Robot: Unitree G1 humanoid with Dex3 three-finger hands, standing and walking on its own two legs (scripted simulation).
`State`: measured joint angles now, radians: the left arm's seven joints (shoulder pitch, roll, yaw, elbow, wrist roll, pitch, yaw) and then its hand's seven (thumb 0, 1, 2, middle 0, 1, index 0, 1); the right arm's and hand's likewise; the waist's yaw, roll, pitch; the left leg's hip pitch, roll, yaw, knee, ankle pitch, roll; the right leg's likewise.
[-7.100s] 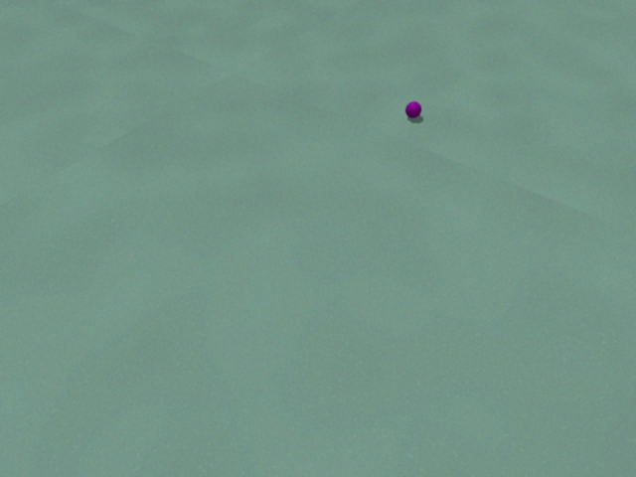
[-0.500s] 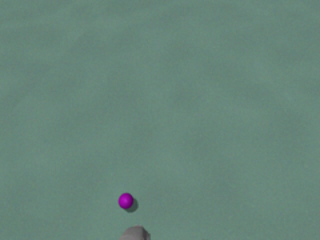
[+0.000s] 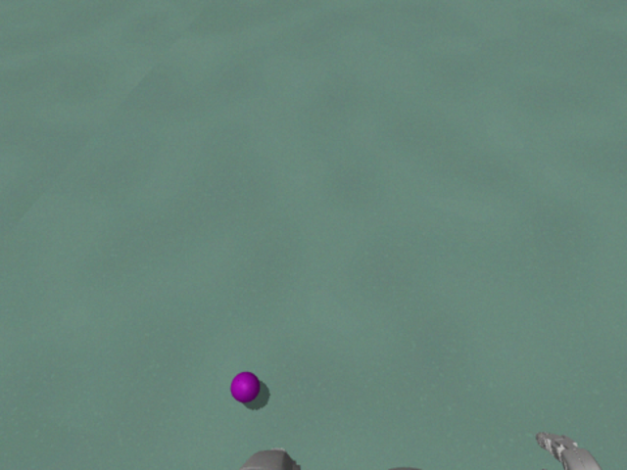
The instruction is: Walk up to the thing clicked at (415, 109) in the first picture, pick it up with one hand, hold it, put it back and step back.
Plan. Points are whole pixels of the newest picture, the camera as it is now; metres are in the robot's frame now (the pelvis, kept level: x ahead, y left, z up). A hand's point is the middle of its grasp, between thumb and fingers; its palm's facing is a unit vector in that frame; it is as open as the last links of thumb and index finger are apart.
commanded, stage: walk up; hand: left
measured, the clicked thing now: (245, 387) +0.40 +0.26 -0.71
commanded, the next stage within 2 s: stand in 0.94 s
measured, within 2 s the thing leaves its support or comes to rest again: neither
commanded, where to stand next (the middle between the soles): +0.03 +0.00 m, yaw +1 degrees
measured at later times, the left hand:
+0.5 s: hand out of the picture +0.11 +0.26 -0.12, palm faces +0.02 -0.94 -0.34, open 7.4 cm
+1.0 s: hand out of the picture +0.09 +0.27 -0.13, palm faces +0.03 -0.94 -0.34, open 7.4 cm
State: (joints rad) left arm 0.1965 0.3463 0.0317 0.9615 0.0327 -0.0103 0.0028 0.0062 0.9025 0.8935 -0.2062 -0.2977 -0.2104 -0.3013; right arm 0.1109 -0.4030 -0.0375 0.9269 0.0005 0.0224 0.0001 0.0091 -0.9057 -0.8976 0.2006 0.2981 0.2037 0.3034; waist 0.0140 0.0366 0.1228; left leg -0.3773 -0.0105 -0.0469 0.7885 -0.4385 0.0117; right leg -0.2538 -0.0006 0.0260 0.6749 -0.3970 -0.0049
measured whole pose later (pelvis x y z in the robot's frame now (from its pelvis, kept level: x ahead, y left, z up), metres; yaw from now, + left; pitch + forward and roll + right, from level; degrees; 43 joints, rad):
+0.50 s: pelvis +0.01 +0.00 +0.02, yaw +1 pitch -3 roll +0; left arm 0.10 0.35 0.01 1.05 0.00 -0.03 -0.01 0.01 0.90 0.89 -0.21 -0.30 -0.21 -0.30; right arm 0.17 -0.37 0.01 1.06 -0.01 -0.02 0.02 0.01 -0.91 -0.90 0.20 0.30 0.20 0.30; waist -0.01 0.01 0.04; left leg -0.18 -0.01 -0.05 0.45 -0.23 -0.01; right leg -0.14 -0.01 -0.02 0.43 -0.25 0.00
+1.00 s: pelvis +0.01 +0.02 +0.03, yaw +2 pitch -2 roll +0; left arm 0.08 0.35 0.01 1.15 0.00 -0.02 0.00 0.01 0.90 0.89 -0.20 -0.30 -0.21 -0.30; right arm 0.08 -0.35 0.00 1.11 -0.01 -0.01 0.01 0.01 -0.91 -0.90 0.20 0.30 0.20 0.30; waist 0.01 0.00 0.05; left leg -0.13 -0.03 -0.05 0.35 -0.18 0.01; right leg -0.08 -0.03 -0.02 0.32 -0.20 0.02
